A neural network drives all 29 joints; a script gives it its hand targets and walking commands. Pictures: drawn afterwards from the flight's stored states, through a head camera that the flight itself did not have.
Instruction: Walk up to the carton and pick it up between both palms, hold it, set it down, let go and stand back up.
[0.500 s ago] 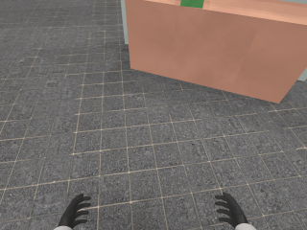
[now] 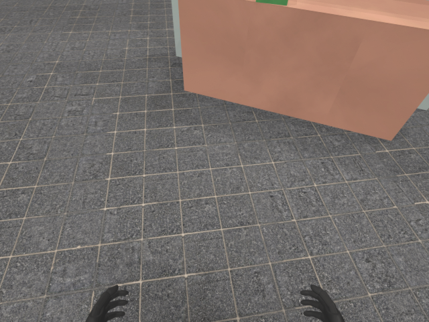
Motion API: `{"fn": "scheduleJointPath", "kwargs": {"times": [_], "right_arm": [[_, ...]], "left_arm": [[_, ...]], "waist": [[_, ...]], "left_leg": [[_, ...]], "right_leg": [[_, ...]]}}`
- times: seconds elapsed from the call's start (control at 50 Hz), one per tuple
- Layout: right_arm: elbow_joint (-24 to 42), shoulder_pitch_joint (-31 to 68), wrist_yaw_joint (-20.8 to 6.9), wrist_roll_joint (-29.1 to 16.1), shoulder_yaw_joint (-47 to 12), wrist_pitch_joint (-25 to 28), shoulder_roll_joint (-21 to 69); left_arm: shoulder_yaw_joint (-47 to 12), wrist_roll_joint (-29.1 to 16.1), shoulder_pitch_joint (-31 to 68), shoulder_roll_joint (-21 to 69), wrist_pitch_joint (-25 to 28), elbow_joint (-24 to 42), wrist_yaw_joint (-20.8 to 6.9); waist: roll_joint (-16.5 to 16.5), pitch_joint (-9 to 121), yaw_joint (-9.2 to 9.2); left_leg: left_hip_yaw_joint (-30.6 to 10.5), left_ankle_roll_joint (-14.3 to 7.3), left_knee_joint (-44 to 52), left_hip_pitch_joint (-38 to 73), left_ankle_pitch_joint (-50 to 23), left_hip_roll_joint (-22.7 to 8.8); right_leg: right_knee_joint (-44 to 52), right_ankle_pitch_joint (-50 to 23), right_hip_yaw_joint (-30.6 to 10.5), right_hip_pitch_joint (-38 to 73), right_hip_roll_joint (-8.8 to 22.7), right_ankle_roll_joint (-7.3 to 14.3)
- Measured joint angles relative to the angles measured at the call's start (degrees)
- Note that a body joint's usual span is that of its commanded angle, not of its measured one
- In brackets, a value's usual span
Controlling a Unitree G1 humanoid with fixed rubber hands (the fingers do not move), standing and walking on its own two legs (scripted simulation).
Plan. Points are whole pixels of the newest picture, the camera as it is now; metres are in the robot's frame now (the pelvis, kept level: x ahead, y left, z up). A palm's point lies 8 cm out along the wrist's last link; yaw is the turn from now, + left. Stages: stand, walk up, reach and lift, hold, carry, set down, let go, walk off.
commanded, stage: stand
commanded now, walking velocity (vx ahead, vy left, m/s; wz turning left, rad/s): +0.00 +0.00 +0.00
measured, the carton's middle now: out of the picture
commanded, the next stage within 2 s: walk up in 0.78 s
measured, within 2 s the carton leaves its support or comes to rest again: neither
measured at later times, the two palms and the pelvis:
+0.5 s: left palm out of the picture +0.13 +0.20 -0.10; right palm out of the picture +0.13 -0.25 -0.10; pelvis +0.01 -0.02 +0.00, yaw +0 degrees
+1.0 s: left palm out of the picture +0.13 +0.21 -0.10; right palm out of the picture +0.13 -0.25 -0.10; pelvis +0.02 -0.02 +0.00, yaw +0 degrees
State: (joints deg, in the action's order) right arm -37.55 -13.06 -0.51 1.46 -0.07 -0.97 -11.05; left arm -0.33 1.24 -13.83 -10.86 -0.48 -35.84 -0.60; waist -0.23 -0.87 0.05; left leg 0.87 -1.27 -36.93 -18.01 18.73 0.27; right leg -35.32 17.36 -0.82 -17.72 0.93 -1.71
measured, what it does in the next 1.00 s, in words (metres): stands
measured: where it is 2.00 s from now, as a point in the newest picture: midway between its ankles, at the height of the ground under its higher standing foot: (243, 262)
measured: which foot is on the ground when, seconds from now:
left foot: down 0.00-1.00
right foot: down 0.00-1.00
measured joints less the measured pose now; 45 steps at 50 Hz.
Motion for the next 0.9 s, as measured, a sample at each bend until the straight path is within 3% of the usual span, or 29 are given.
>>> {"fn": "scheduleJointPath", "kwargs": {"times": [0.28, 0.7, 0.9], "right_arm": [[-0.6, 0.3, -0.8, -0.3, 0.3, 0.3, 0.1], [-3.1, -1.3, 0.6, -0.5, 0.7, 1.1, -0.8], [-2.2, -0.2, 0.4, -0.2, 0.5, 0.5, -0.2]], "left_arm": [[0.5, 0.4, -1.4, -0.5, -0.1, -1.8, -0.2], [1.0, 0.0, 1.0, -0.6, 1.2, -1.3, 1.0], [1.4, -0.1, 0.7, -0.2, -0.4, -2.0, 0.6]], "waist": [[-0.4, 0.0, 0.34], [0.0, 0.2, -0.79], [-0.3, 0.0, -0.28]], "left_leg": [[-0.5, 0.8, 1.7, -0.3, -1.0, -0.2], [-0.9, 1.9, 1.6, 0.9, 0.9, -1.3], [-0.7, 1.9, 2.6, 1.8, 0.5, -1.2]], "right_leg": [[0.5, -0.2, 0.5, -0.8, -0.2, 0.8], [0.3, 1.6, 1.0, 0.4, -1.1, 1.9], [1.0, 1.4, 1.0, 1.1, -1.0, 1.8]]}}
